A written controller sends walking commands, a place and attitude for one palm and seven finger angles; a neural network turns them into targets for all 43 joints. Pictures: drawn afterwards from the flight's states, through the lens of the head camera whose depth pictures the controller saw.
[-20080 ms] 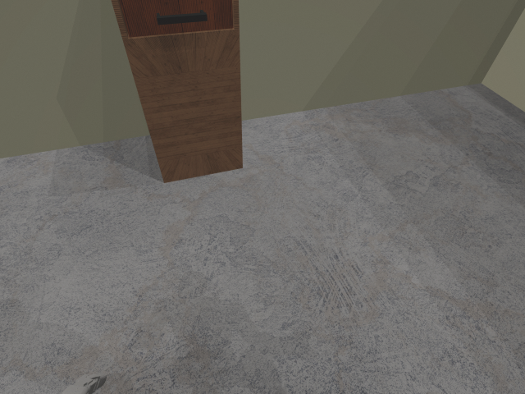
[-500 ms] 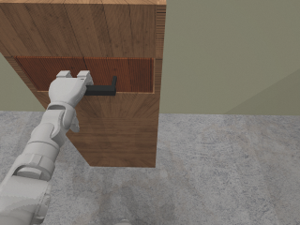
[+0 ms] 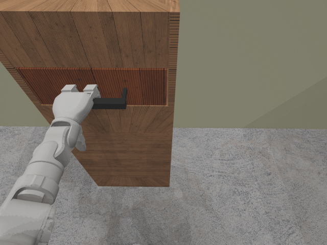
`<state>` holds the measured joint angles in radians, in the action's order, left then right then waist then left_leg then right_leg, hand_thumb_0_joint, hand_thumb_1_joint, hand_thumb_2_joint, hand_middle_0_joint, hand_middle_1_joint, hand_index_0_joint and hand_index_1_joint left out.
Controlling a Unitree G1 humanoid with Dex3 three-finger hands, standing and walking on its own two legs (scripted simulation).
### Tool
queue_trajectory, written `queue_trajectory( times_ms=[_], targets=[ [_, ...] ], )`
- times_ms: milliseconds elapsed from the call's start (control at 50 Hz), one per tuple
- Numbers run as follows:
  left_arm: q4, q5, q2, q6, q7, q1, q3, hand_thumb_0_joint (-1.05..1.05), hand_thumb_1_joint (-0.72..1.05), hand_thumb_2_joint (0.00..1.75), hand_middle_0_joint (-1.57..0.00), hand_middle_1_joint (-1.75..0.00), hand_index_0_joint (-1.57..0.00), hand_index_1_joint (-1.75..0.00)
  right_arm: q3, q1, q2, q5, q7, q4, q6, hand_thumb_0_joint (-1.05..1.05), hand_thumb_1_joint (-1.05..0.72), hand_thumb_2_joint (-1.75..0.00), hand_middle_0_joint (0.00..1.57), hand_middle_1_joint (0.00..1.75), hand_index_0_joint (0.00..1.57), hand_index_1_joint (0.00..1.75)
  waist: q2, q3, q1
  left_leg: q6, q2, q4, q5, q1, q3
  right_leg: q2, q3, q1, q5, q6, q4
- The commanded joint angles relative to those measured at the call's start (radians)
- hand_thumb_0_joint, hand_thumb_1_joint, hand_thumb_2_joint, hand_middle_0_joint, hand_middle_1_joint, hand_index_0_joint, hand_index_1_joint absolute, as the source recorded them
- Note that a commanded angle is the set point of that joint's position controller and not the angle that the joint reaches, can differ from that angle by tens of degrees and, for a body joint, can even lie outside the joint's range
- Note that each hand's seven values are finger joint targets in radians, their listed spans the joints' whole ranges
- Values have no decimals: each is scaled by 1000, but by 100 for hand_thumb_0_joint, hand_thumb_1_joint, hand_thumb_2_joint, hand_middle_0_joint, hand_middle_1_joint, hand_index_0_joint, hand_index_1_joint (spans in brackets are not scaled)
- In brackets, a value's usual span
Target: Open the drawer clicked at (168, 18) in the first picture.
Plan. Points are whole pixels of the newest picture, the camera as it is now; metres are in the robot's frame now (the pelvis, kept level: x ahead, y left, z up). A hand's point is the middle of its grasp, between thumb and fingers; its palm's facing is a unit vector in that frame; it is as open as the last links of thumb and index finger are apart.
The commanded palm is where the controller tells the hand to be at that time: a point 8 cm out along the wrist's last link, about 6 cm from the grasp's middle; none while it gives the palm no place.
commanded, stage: close the thumb around the handle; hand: left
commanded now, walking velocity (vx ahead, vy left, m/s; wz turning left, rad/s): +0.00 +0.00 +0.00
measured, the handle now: (95, 97) +0.48 +0.20 +0.08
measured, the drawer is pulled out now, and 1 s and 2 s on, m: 0.00 0.00 0.12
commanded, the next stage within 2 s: pull the drawer open in 0.78 s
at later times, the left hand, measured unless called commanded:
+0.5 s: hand (81, 119) +0.42 +0.23 +0.06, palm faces -0.01 -0.03 -1.00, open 9.0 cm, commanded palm +0.40 +0.23 +0.11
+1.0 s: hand (81, 118) +0.42 +0.23 +0.06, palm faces -0.02 -0.04 -1.00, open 5.4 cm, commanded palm +0.39 +0.23 +0.11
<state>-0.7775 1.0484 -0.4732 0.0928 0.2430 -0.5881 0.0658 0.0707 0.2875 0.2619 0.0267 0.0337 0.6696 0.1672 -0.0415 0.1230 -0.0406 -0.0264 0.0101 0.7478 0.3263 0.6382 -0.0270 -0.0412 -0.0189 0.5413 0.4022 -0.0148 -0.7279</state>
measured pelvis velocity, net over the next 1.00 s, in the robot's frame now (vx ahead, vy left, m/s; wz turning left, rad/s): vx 0.00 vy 0.00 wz -0.01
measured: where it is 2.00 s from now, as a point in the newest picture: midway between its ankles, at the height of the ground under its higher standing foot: outside the picture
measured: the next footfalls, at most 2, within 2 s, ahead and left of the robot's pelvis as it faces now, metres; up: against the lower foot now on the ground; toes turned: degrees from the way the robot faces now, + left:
none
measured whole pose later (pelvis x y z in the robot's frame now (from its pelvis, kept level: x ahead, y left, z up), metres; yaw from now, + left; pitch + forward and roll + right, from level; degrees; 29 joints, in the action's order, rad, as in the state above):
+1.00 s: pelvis +0.00 +0.00 +0.00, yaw -1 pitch +12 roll -1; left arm -0.77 1.04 -0.49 0.09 0.22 -0.57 0.05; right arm 0.06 0.29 0.25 0.03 0.04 0.66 0.17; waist -0.04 0.12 -0.05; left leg -0.02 0.02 0.73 0.32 0.62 -0.04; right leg -0.05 -0.03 0.53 0.39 -0.02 -0.72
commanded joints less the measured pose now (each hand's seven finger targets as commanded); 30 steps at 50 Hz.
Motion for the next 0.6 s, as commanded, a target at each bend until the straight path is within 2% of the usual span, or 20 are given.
queue_trajectory(
  times_ms=[0, 20, 40, 60, 100, 140, 160, 200, 260, 280, 300, 320, 360, 380, 400, 480, 500, 540, 560, 580],
  targets=[
    [184, -10, -227, -29, 46, -400, -93, 0, -50, 30, -30, -120, -30, -120, 45, 29, 136, -5, 10, -89, -22, 0, -90, -90, 20, 30, 20, 30, 1, 362, -10, -21, -22, -50, -367, -339, 5, -21, 22, -44, -368, -28, 91],
    [185, -8, -223, -32, 43, -406, -84, 0, -50, 30, -30, -120, -30, -120, 45, 27, 135, -3, 10, -90, -22, 0, -90, -90, 20, 30, 20, 30, -1, 360, -10, -22, -25, -52, -356, -335, 2, -19, 20, -44, -367, -24, 94],
    [164, -7, -258, -38, 42, -376, -118, 0, -50, 30, -30, -120, -30, -120, 44, 26, 137, -4, 13, -89, -19, 0, -90, -90, 20, 30, 20, 30, 8, 355, 2, -21, -24, -55, -354, -327, 2, -20, 21, -55, -368, -27, 93],
    [175, -5, -236, -41, 37, -390, -90, 0, -50, 30, -30, -120, -30, -120, 40, 19, 136, -2, 14, -93, -17, 0, -90, -90, 20, 30, 20, 30, 4, 349, -4, -21, -26, -57, -358, -326, 4, -20, 22, -50, -371, -26, 92],
    [180, -9, -213, -41, 28, -406, -73, 0, -39, 35, -31, -121, -31, -121, 39, 15, 134, -2, 14, -95, -18, 0, -90, -90, 20, 30, 20, 30, -5, 335, -13, -21, -24, -59, -352, -332, 2, -18, 23, -46, -360, -27, 100],
    [187, -7, -228, -38, 25, -404, -83, 0, -28, 40, -32, -122, -32, -122, 39, 15, 135, -3, 14, -97, -17, 0, -90, -90, 20, 30, 20, 30, -21, 333, -5, -20, -23, -61, -353, -341, 6, -20, 25, -35, -351, -29, 95],
    [180, -8, -230, -39, 22, -380, -90, 0, -22, 42, -32, -123, -32, -123, 38, 13, 132, -3, 15, -102, -16, 0, -90, -90, 20, 30, 20, 30, -9, 334, 2, -21, -26, -62, -356, -335, 4, -20, 24, -48, -357, -29, 97],
    [175, -15, -212, -35, 14, -377, -77, 0, -11, 47, -33, -124, -33, -124, 36, 10, 130, -3, 16, -103, -16, 0, -90, -90, 20, 30, 20, 30, 10, 326, -9, -22, -25, -60, -361, -334, 5, -19, 22, -54, -368, -27, 102],
    [173, -11, -218, -26, 10, -372, -81, 0, 6, 54, -34, -126, -34, -126, 35, 11, 130, -2, 19, -104, -16, 0, -90, -90, 20, 30, 20, 30, 19, 310, -4, -22, -25, -66, -339, -325, 6, -19, 24, -42, -351, -27, 101],
    [183, -11, -198, -25, 10, -382, -62, 0, 12, 56, -34, -127, -34, -127, 36, 7, 129, -2, 19, -104, -17, 0, -90, -90, 20, 30, 20, 30, 3, 306, -9, -22, -25, -64, -333, -330, 4, -18, 22, -33, -346, -27, 103],
    [195, -16, -197, -18, 9, -401, -63, 0, 17, 59, -35, -127, -35, -127, 37, 12, 129, -4, 19, -101, -20, 0, -90, -90, 20, 30, 20, 30, 16, 316, -16, -23, -23, -62, -341, -335, 4, -16, 22, -43, -354, -26, 106],
    [194, -11, -225, -12, 9, -390, -86, 0, 23, 61, -35, -128, -35, -128, 37, 15, 130, -4, 18, -99, -19, 0, -90, -90, 20, 30, 20, 30, 2, 327, -3, -21, -24, -63, -346, -337, 6, -18, 21, -42, -354, -27, 100],
    [196, -12, -230, -9, 11, -364, -97, 0, 34, 66, -36, -129, -36, -129, 37, 11, 129, -4, 18, -104, -17, 0, -90, -90, 20, 30, 20, 30, 17, 338, 5, -21, -26, -61, -349, -331, 6, -18, 21, -54, -362, -27, 96],
    [205, -15, -212, -8, 13, -359, -83, 0, 40, 68, -36, -130, -36, -130, 38, 9, 126, -5, 18, -104, -19, 0, -90, -90, 20, 30, 20, 30, -2, 338, 4, -22, -27, -60, -351, -337, 3, -18, 20, -52, -366, -28, 97],
    [193, -19, -207, -7, 13, -358, -83, 0, 45, 71, -37, -130, -37, -130, 37, 14, 127, -5, 17, -103, -20, 0, -90, -90, 20, 30, 20, 30, 24, 334, -2, -22, -27, -59, -356, -327, 5, -17, 21, -63, -371, -28, 101],
    [139, -13, -212, -24, 16, -403, -68, 0, 68, 80, -38, -133, -38, -133, 32, 20, 132, 0, 20, -92, -21, 0, -90, -90, 20, 30, 20, 30, 44, 260, -20, -24, -28, -71, -266, -283, 7, -15, 22, -23, -299, -23, 115],
    [132, -9, -248, -22, 17, -419, -95, 0, 73, 83, -39, -133, -39, -133, 32, 19, 136, 0, 22, -90, -21, 0, -90, -90, 20, 30, 20, 30, 49, 271, -18, -24, -27, -73, -261, -279, 7, -14, 18, -32, -289, -24, 116],
    [137, -5, -244, -26, 20, -437, -83, 0, 84, 88, -40, -134, -40, -134, 33, 21, 132, -1, 24, -91, -23, 0, -90, -90, 20, 30, 20, 30, 5, 300, -15, -25, -30, -69, -263, -295, 0, -12, 12, -32, -297, -25, 113],
    [144, -2, -244, -24, 20, -440, -85, 0, 90, 90, -40, -135, -40, -135, 34, 25, 132, 0, 24, -90, -23, 0, -90, -90, 20, 30, 20, 30, 17, 316, -16, -24, -29, -67, -276, -301, 3, -13, 14, -33, -307, -24, 110],
    [150, -9, -229, -22, 16, -426, -75, 0, 90, 90, -40, -135, -40, -135, 36, 26, 131, -2, 24, -91, -25, 0, -90, -90, 20, 30, 20, 30, 0, 334, -10, -24, -31, -62, -291, -312, -2, -13, 11, -44, -328, -25, 109]
  ],
)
